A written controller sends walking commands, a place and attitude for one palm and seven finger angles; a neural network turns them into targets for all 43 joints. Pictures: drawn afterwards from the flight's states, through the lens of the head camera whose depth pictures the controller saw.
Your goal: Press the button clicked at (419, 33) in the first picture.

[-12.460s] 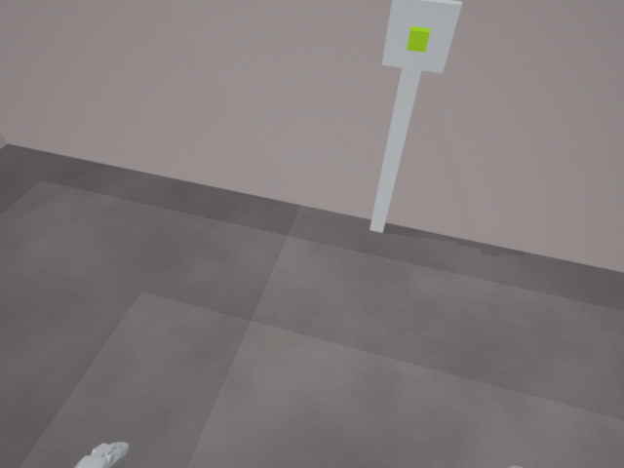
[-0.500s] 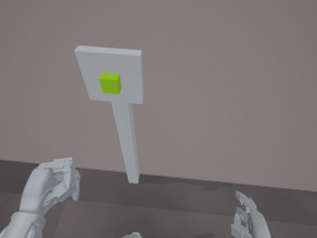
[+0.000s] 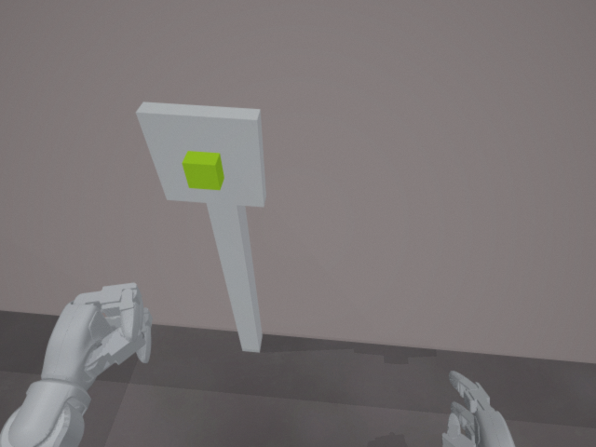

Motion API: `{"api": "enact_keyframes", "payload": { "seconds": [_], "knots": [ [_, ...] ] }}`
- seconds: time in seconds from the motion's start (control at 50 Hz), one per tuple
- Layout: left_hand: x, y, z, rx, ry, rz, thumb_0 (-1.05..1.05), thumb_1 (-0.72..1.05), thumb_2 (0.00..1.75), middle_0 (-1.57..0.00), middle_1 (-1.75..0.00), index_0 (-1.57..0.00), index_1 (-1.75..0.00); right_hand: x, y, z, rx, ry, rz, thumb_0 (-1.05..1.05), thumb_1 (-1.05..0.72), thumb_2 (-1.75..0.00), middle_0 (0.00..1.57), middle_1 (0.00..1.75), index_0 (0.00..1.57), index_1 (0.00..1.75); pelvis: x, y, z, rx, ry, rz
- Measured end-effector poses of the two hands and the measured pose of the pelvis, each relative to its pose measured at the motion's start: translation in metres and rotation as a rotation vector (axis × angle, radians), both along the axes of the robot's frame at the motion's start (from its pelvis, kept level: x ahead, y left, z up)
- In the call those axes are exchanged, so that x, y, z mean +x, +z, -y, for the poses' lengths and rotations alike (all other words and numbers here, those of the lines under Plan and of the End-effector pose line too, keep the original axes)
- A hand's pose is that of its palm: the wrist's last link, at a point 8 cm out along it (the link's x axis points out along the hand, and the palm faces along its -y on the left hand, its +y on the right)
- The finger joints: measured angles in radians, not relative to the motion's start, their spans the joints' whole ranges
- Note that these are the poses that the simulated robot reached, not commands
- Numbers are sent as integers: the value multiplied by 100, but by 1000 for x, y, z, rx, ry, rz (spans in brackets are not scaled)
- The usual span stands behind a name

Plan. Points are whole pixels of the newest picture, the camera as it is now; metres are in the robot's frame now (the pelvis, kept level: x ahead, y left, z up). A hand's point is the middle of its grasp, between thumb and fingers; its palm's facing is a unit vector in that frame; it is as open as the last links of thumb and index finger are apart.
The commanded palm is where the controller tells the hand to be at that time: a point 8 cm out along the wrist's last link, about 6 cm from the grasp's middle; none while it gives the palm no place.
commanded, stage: raise the hand and make a fist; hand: left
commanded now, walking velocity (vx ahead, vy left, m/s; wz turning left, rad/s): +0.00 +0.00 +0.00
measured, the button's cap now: (204, 169) +0.50 +0.19 +0.10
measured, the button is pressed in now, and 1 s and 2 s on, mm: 0 0 0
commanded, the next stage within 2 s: aim a knuckle at the button in 0.08 s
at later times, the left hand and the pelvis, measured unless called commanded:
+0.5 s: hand (164, 308) +0.26 +0.19 +0.08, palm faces -0.04 -1.00 -0.04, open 3.1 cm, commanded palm +0.25 +0.24 +0.08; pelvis -0.01 -0.01 +0.00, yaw +0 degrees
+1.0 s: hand (196, 265) +0.34 +0.17 +0.07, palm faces -0.04 -1.00 -0.03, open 3.1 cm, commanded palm +0.32 +0.22 +0.07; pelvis +0.00 -0.01 +0.00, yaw -1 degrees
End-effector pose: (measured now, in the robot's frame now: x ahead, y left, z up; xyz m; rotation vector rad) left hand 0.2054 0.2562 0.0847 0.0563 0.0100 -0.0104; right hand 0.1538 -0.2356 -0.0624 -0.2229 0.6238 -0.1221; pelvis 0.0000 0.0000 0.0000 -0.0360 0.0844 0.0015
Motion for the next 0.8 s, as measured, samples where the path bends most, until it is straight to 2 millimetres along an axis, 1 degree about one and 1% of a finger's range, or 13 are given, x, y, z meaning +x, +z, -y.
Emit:
{"api": "enact_keyframes", "payload": {
  "seconds": [0.1,0.2,0.28,0.34,0.42,0.54,0.6,0.7,0.8],
  "knots": [
    [-2,-3,3,2,-4,-15,1,90,90,-130,-150,-130,-150,0,-1,2,5,-2,0,1,-90,-90,20,30,20,30,-1,0,3,2,0,1],
    [-4,0,5,2,4,-3,1,90,90,-130,-150,-130,-150,0,-2,3,12,2,2,1,-90,-90,20,30,20,30,-3,0,6,4,2,4],
    [-2,0,7,2,6,10,1,90,90,-131,-150,-131,-150,-1,-4,5,10,8,-3,1,-90,-90,20,30,20,30,-5,-1,9,4,7,4],
    [7,-3,7,-2,6,9,1,90,90,-131,-150,-131,-150,-3,-7,8,6,7,-17,1,-90,-90,20,30,20,30,-7,-1,11,4,11,2],
    [23,-7,9,-11,-7,4,1,90,90,-131,-150,-131,-150,-8,-11,13,-1,-5,-38,1,-90,-90,20,30,20,30,-9,-2,14,5,10,-3],
    [48,-4,18,-15,-34,19,1,90,90,-131,-150,-131,-150,-17,-14,20,-2,-40,-64,1,-90,-90,20,30,20,30,-7,-1,15,11,-3,-11],
    [58,-5,18,-21,-29,15,1,90,90,-130,-150,-130,-150,-22,-15,24,-2,-56,-82,1,-90,-90,20,30,20,30,-6,-1,15,15,-11,-17],
    [67,-9,16,-22,-7,-1,1,90,90,-130,-150,-130,-150,-27,-17,28,-1,-75,-111,1,-90,-90,20,30,20,30,-2,-1,15,18,-19,-24],
    [75,-12,22,-22,-12,15,1,90,90,-130,-150,-130,-150,-29,-22,29,-5,-75,-138,1,-90,-90,20,30,20,30,-2,-2,14,18,-16,-31]
  ]
}}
